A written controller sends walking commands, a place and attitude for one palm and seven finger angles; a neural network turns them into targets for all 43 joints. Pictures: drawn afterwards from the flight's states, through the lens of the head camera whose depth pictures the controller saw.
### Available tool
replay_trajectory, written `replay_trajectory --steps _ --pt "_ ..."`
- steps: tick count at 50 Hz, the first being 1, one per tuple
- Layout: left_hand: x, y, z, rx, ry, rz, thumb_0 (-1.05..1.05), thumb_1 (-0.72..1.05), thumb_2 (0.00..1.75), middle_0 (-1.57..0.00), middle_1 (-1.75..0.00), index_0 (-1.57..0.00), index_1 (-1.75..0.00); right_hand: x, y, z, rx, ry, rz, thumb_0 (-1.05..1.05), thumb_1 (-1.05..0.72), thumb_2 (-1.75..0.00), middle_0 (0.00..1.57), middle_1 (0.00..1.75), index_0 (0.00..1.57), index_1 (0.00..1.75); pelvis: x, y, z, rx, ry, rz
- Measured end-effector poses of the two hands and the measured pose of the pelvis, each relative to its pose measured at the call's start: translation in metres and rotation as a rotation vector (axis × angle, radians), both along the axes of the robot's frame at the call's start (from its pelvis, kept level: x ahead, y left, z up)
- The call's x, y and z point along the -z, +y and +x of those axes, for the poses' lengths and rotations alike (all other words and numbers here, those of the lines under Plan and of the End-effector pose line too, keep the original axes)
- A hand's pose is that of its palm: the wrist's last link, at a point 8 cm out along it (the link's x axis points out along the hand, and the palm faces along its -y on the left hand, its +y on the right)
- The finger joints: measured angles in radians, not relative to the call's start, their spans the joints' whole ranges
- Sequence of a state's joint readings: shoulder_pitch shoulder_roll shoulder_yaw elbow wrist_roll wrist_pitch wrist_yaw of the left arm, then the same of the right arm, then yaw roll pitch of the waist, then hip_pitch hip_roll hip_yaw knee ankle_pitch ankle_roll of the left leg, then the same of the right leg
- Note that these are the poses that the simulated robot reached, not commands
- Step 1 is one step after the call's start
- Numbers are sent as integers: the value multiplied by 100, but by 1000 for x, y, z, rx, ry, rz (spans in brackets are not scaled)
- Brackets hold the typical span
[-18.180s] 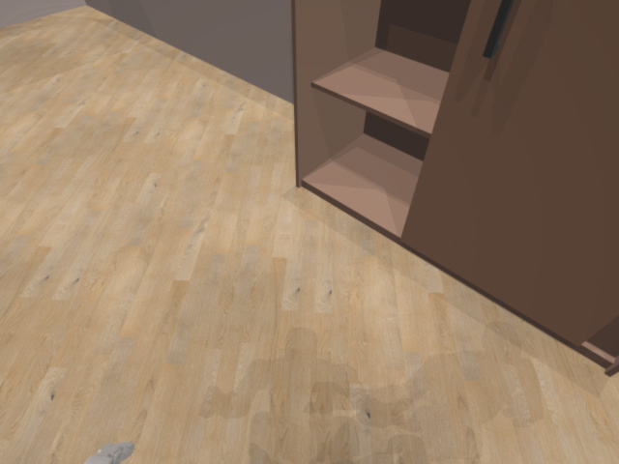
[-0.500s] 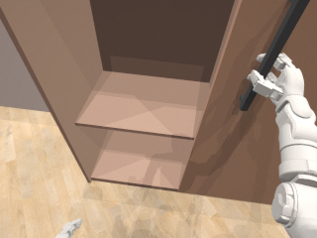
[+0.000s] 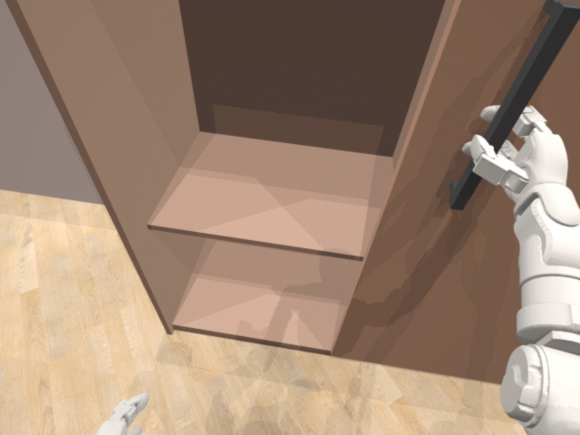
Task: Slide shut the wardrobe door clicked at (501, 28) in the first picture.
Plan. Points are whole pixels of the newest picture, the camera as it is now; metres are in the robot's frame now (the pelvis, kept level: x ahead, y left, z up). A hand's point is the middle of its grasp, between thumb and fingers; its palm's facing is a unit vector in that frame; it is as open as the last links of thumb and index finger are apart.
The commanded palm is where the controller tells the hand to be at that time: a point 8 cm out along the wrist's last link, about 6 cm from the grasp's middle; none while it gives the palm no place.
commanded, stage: grip the handle and tug to test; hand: right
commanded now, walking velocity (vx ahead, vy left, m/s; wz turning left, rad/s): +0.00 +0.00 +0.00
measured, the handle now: (496, 121) +0.50 -0.21 +0.23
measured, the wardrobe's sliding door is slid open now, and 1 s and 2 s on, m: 0.57 0.57 0.56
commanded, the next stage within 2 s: tug the door sideways, standing still in 0.24 s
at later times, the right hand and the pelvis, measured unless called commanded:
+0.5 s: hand (484, 159) +0.44 -0.19 +0.21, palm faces +0.07 +1.00 +0.00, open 6.4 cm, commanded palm +0.42 -0.22 +0.20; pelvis +0.03 +0.00 +0.00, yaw +0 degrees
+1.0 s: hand (473, 156) +0.44 -0.17 +0.21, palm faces +0.16 +0.99 -0.04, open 5.8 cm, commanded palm +0.42 -0.16 +0.20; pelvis +0.00 -0.01 +0.00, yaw -4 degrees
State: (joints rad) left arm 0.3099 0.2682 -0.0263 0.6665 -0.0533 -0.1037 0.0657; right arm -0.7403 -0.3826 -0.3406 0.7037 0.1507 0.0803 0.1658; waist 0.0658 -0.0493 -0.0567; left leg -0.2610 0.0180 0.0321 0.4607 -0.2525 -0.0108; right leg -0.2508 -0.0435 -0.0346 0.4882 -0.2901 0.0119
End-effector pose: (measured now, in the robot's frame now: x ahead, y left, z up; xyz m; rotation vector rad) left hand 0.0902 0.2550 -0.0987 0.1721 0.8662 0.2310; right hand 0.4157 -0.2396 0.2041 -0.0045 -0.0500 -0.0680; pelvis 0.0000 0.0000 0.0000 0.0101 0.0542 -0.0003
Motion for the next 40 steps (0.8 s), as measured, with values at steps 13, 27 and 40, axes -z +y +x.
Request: replay_trajectory --steps 13,27,40 --pt "-6 1 19 -30 -45 -16 1 90 90 -20 -30 -20 -30 1 1 -2 -1 -11 -5 0 -71 -74 32 136 26 132 -1 -1 14 -24 2 -2" --pt "-5 -9 64 55 -45 -8 1 90 90 -20 -30 -20 -30 -1 4 -1 21 15 2 1 -70 -79 33 135 28 134 0 -3 26 18 10 3" --pt "8 -34 53 132 7 -47 1 90 90 -20 -30 -20 -30 -4 15 -1 88 29 -18 1 -78 -83 33 140 29 139 1 -6 10 58 5 4"
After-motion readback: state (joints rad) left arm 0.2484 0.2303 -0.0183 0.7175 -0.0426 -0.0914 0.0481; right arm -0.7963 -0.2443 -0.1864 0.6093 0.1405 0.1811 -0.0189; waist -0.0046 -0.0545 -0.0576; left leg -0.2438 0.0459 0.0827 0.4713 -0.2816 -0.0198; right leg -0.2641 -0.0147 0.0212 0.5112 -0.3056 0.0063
